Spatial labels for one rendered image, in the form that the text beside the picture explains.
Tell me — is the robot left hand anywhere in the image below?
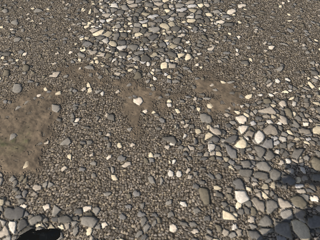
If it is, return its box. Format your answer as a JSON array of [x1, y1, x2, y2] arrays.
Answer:
[[17, 228, 61, 240]]

